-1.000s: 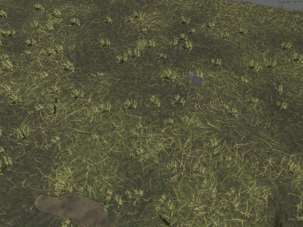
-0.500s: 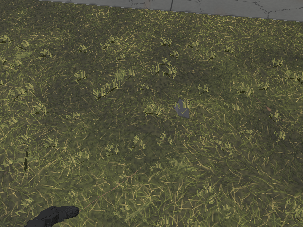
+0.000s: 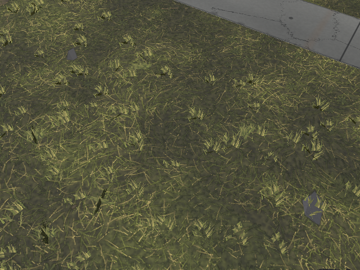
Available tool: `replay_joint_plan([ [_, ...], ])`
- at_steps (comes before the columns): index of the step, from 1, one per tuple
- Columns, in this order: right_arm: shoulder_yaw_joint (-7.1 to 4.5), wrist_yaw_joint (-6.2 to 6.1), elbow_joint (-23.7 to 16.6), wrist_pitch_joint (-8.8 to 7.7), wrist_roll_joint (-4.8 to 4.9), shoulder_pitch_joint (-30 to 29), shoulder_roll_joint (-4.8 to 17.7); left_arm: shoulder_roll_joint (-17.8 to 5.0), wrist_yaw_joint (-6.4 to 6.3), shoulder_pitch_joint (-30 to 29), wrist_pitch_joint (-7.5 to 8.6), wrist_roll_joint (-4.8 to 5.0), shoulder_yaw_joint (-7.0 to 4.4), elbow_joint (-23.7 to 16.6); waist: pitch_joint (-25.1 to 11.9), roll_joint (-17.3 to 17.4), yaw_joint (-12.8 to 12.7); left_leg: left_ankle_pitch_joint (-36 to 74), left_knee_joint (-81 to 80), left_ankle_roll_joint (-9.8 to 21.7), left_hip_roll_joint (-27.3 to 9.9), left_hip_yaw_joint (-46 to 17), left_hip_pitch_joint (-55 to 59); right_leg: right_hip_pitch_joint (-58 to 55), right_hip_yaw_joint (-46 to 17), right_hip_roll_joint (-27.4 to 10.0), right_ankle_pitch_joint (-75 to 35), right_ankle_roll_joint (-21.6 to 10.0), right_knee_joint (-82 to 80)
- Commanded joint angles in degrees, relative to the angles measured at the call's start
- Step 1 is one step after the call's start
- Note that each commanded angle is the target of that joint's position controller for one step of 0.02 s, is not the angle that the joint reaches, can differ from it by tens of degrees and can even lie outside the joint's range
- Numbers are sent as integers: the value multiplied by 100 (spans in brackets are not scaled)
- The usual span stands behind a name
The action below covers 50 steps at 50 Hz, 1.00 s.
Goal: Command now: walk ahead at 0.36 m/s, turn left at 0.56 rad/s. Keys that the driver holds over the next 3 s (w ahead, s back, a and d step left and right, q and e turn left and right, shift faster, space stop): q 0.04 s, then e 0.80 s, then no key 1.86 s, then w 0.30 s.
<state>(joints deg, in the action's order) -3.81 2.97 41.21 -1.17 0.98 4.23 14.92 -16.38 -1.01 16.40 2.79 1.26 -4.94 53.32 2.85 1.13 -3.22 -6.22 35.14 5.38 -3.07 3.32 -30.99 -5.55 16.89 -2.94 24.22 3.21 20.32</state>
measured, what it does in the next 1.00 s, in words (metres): walks ahead, turning right: left foot, then right foot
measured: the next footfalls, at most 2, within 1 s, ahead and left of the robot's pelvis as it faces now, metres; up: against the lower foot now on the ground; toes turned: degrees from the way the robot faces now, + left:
left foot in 0.02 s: +0.17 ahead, +0.10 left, +0.00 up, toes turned +4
right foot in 0.60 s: +0.22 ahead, -0.12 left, +0.00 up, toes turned -11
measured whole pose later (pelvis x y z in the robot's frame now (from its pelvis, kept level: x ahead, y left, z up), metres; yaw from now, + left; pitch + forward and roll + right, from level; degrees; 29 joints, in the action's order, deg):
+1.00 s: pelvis +0.21 +0.00 +0.02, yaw -20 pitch +2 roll +1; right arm -4.7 -1.5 47.0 0.4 0.5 5.6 17.0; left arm -17.6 -1.7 6.4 -2.0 0.2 -4.3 43.5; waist 2.4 0.3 -0.6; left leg -18.6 39.5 -4.5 0.2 -3.2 -22.9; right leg 16.3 -8.2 3.7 14.3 -1.5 28.9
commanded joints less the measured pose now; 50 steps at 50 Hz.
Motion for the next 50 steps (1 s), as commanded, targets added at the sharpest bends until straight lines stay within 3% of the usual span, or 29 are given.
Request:
replay_joint_plan([
  [1, -601, -165, 88, 4, -24, 1948, 1470, -949, -54, -334, 1, -50, -160, -506, -1181, 176, 1227, 1565, -525, 564, 152, -499, 3197, 1653, -253, -770, -4457, -278, 3522],
  [2, -634, -223, -58, -20, -119, 1581, 2100, -107, 15, 252, 128, -323, 98, -800, -1788, 1663, 385, 2978, -645, 1731, -1473, -3468, 4983, 4063, -756, 461, 1268, 149, 5665],
  [3, -490, -171, -294, -73, -141, 1703, 1651, -594, 89, 103, 280, -110, 65, -642, -2884, 721, 826, 3084, -1094, 2058, -1945, -4240, 5185, 4190, -2076, 408, 1567, 59, 6286],
  [4, -362, -146, -261, -122, -151, 1426, 1243, -772, 111, -313, 305, 122, 6, -691, -2208, 324, 839, 3538, -1108, 1767, -1784, -3194, 4649, 4455, -2082, 94, 1050, -63, 6169],
  [5, -278, -150, -183, -160, -52, 1152, 927, -678, 71, -375, 301, 85, 30, -607, -1526, -10, 659, 3398, -1113, 1394, -1466, -2386, 3859, 4480, -1976, -220, 570, -134, 5612],
  [6, -203, -171, -173, -168, -32, 850, 699, -677, 23, -444, 256, -25, 10, -513, -1164, -88, 516, 3171, -1284, 1162, -1261, -1980, 3144, 4240, -1954, -404, 282, -141, 5171],
  [7, -143, -186, -179, -174, -110, 648, 590, -714, 9, -357, 158, -34, -19, -450, -1033, 62, 335, 3265, -1498, 1068, -1141, -1682, 2536, 3762, -1988, -494, 101, -157, 4986],
  [9, -108, -192, -73, -254, -252, 487, 561, -531, -20, -24, -27, -26, -6, -279, -1012, 120, 99, 3589, -1779, 1027, -1036, -1175, 1878, 3114, -1989, -460, -277, -107, 4609],
  [12, -88, -279, 118, -337, -299, 298, 574, -403, -76, -100, -128, -70, 17, -253, -918, 221, 26, 3679, -1939, 893, -905, -551, 1804, 3038, -2093, -403, -927, -16, 3634],
  [16, -146, -439, 290, -207, -268, 259, 819, -484, -27, -627, -176, -40, 12, -458, -760, 365, 264, 2852, -2109, 732, -917, -223, 2183, 3224, -1945, -342, -1557, 4, 2751],
  [20, -166, -521, 412, -5, -210, 362, 812, -505, 20, -908, -290, -40, -33, -697, -488, 305, 407, 2065, -2068, 840, -1248, -341, 2685, 3699, -1875, -347, -1067, -18, 2602],
  [27, -260, -612, 329, 275, -66, 277, 992, -369, 240, -1006, -339, 16, -40, -991, -559, 426, 393, 3152, -1164, 676, -1537, -259, 3351, 3492, -1369, -30, -361, -222, 1846],
  [29, -280, -649, 322, 313, 30, 187, 1024, -429, 304, -645, -298, 15, -83, -928, -727, 396, 128, 3292, -441, 279, -1261, 106, 3124, 2594, -1174, 218, -1418, -470, 670],
  [30, -283, -637, 363, 272, -5, 370, 976, -775, 249, -362, -280, -30, -205, -901, -944, 34, 33, 2721, 355, -132, -878, 387, 2584, 1699, -1675, 79, -2844, -742, 230],
  [31, -200, -589, 90, 190, -250, 165, 703, -1549, 115, -25, -272, -138, -398, -947, -1282, -1329, 51, 180, 1979, -659, -155, 689, 892, 362, -3494, -1210, -5994, -1491, 498],
  [32, -146, -537, -99, 123, -318, -221, 550, -1536, 112, 142, -261, -253, -345, -980, -1759, -1737, -120, -3381, 3220, -857, 715, -83, -309, -228, -4754, -2079, -6973, -2628, 382],
  [33, -205, -448, -6, 92, -173, -180, 730, -1284, 141, -46, -207, -217, -263, -1067, -1755, -911, -113, -3397, 3696, -816, 414, -737, -530, -105, -4277, -1938, -6427, -2566, 335],
  [34, -223, -430, 48, 88, -34, -182, 751, -1143, 113, -438, -166, -134, -247, -1136, -1327, -685, 66, -2910, 3639, -777, 275, -757, -734, 170, -3703, -1510, -5707, -2189, 349],
  [35, -238, -478, 129, 99, -48, -133, 737, -1045, 80, -704, -172, -38, -236, -1176, -1004, -424, 192, -2474, 3256, -805, 203, -708, -847, 478, -3404, -1194, -5059, -1864, 277],
  [36, -282, -541, 140, 126, -104, -160, 855, -950, 26, -847, -194, 21, -204, -1214, -894, -484, 256, -2141, 2965, -850, 133, -724, -723, 710, -3308, -1066, -4729, -1725, 188],
  [37, -277, -552, 148, 142, -118, -101, 804, -971, -7, -876, -235, -2, -199, -1237, -900, -607, 329, -1937, 2890, -921, 223, -669, -438, 975, -3238, -941, -4792, -1712, 156],
  [39, -244, -561, 168, 139, -87, 18, 667, -1044, -50, -827, -282, -48, -229, -1258, -973, -724, 360, -1692, 2410, -1016, 328, -644, -247, 1030, -3201, -838, -4791, -1708, 140],
  [42, -206, -575, 142, 122, -80, -108, 596, -1139, -103, -813, -330, -30, -260, -1279, -988, -802, 282, -1433, 1589, -1112, 381, -702, -3, 1122, -3318, -766, -4365, -1642, 183],
  [47, -203, -481, 210, 112, -45, -24, 692, -1020, -90, -970, -416, -123, -171, -1290, -930, -1081, 188, -1287, 800, -1059, 332, -612, 783, 1573, -3482, -769, -3599, -1558, 257],
  [50, -197, -393, 248, 28, -39, 140, 694, -925, -89, -1073, -451, -105, -79, -1273, -800, -1102, 278, -1011, -178, -866, 352, -499, 1251, 1617, -3694, -715, -3304, -1426, 507],
])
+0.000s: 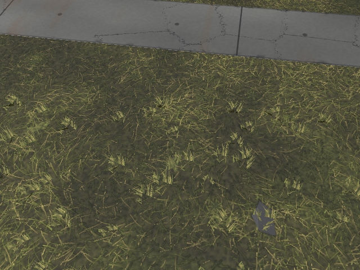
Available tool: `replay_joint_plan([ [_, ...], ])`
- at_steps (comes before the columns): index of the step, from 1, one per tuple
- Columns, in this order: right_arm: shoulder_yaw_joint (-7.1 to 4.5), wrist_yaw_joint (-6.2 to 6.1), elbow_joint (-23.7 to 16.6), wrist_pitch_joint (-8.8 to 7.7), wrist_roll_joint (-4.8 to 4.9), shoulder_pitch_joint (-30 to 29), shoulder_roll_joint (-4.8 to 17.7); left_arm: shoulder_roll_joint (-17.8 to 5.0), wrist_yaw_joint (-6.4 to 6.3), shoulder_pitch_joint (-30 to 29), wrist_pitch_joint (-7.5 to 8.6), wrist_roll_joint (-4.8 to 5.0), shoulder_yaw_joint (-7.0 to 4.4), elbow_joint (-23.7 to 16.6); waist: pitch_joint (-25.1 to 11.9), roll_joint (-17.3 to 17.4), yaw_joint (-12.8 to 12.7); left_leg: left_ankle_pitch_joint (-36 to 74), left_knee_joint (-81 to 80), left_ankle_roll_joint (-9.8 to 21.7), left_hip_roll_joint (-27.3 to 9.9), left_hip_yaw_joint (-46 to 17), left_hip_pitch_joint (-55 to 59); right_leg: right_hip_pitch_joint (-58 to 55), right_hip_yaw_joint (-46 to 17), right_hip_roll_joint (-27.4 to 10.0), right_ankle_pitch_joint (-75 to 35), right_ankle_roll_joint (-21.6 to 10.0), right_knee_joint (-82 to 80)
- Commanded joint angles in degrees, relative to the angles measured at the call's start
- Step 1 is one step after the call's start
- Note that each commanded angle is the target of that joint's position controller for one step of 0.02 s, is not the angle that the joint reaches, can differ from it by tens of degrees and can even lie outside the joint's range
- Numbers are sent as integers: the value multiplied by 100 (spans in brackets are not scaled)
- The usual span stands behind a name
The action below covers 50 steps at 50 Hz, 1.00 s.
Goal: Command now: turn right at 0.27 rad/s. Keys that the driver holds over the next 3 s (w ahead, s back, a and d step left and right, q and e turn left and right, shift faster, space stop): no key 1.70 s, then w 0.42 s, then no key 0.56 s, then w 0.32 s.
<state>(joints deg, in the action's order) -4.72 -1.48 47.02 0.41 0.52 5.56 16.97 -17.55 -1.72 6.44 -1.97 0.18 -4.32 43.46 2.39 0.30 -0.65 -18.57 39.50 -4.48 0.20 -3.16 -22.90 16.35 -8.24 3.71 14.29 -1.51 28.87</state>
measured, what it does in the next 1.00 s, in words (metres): steps on the spot: left foot, then right foot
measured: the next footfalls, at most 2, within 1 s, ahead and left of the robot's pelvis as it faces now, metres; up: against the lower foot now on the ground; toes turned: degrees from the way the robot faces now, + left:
left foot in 0.04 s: +0.06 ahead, +0.14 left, +0.00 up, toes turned -3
right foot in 0.32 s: +0.02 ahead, -0.13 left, +0.00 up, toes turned +1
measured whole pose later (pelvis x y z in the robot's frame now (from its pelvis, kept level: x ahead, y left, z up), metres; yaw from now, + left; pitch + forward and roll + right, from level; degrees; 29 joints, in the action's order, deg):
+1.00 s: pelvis +0.00 +0.00 +0.00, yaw -2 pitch -2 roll +0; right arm -2.0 -2.2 61.9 0.4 -0.1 10.0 14.3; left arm -13.6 -1.4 11.6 0.2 -0.3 -1.0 59.2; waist 2.5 0.2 0.6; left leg -14.1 27.9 -2.3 -1.8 -1.7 -12.1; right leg 8.8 -2.5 0.7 17.3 0.1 28.0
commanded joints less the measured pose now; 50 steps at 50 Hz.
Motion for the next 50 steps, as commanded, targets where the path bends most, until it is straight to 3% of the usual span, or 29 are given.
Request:
replay_joint_plan([
  [1, -100, 87, -267, -176, -10, 184, 448, -739, -33, -138, 12, 33, -94, -286, -705, -964, 165, 893, -1426, 233, 45, 217, 881, -443, -1174, -1239, -1959, -790, -234],
  [2, -114, 98, -259, -213, -84, 240, 572, -600, -43, 45, 30, 0, -37, -242, -683, -697, 147, 1649, -1853, 390, -254, -96, 1363, -195, -1114, -1005, -1298, -519, -72],
  [3, -170, 70, -324, -223, -207, 307, 999, -333, -35, 333, 73, -142, 53, -253, -876, 435, -85, 3027, -1932, 759, -1327, -1154, 1897, 230, -520, -406, -11, -153, 860],
  [4, -116, 84, -248, -218, -314, 189, 968, -371, -32, 407, 111, -87, 22, -319, -738, 1330, -259, 3661, -1952, 1750, -2047, -2014, 1592, 674, -69, 86, 1791, 129, 1243],
  [5, -46, 99, -305, -265, -309, 115, 702, -759, -52, 194, 124, -69, -70, -279, -721, 1186, -23, 3283, -2146, 2176, -2196, -2232, 1344, 653, -67, -128, 2250, 321, 2087],
  [6, -34, 91, -277, -297, -266, 85, 679, -945, -64, 79, 107, 13, -163, -247, -615, 975, 37, 3023, -2143, 2092, -1969, -1981, 1374, 791, -59, -148, 2152, 389, 2635],
  [7, -39, 78, -253, -307, -189, 13, 732, -852, -87, 118, 61, 28, -179, -150, -575, 818, -3, 2797, -2099, 1899, -1735, -1666, 1412, 878, -57, -190, 2004, 474, 2871],
  [9, 16, 52, -183, -290, -77, -141, 614, -586, -90, 194, -10, 15, -123, -54, -474, 775, -76, 2763, -2047, 1649, -1466, -1207, 1362, 728, -18, -344, 1661, 615, 2587],
  [12, 33, 25, -11, -170, -82, -8, 549, -170, -41, 93, 44, 38, 27, 48, -585, 955, 73, 3125, -1857, 1484, -1080, -673, 1507, 108, 511, -407, 1201, 673, 1084],
  [15, 48, 29, 130, -106, -1, 138, 593, -277, -9, 322, 49, 50, -13, 285, -657, 917, -16, 2904, -1658, 1326, -960, -598, 1527, -744, 770, -305, -382, 494, -832],
  [16, 67, 47, 180, -137, -2, 288, 557, -451, -5, 294, 34, -4, -38, 296, -678, 742, 49, 2455, -1685, 1098, -909, -627, 1327, -1109, 537, -460, -904, 355, -988],
  [17, 103, 90, 190, -198, -99, 351, 492, -746, -30, 299, 12, -53, -80, 257, -753, 256, 166, 1931, -1512, 839, -740, -423, 987, -1474, 130, -907, -1925, 170, -744],
  [18, 117, 120, 248, -238, -127, 543, 351, -863, -1, 243, 7, -39, -110, 377, -753, -492, 417, 1091, -1627, 588, -319, 16, 1130, -1074, 125, -961, -1468, -126, -454],
  [19, 125, 110, 285, -233, -163, 236, 423, -548, 63, 142, 41, -40, -50, 352, -595, -395, 207, 891, -1494, 395, -213, 148, 1398, -638, 94, -882, -720, -204, -594],
  [20, 109, 96, 295, -211, -139, 67, 445, -395, 89, 141, 86, -93, 3, 419, -441, -337, 175, 951, -1435, 359, -208, 168, 1446, -430, 94, -840, -421, -136, -704],
  [25, 102, -12, 498, -81, -92, 130, 428, -408, 68, 324, 267, -79, 58, 720, -193, -372, 175, 1367, -1377, 434, -245, 137, 1464, -278, 221, -689, -662, 70, -687],
  [35, 110, -39, 938, -51, -76, 221, 445, -347, 25, 457, 282, -56, 147, 1078, -129, -92, 124, 1412, -1449, 335, -229, 157, 1420, -371, 309, -594, -704, 37, -657],
  [50, 181, -98, 1340, -43, -61, 500, 381, -242, 6, 654, 261, -43, 230, 1435, -82, -70, 112, 1356, -1464, 342, -214, 185, 1341, -354, 469, -472, -640, 65, -656],
])
Over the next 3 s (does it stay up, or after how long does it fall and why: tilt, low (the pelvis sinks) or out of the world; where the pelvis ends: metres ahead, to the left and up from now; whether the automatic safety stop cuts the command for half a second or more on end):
stays up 0.34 -0.03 0.00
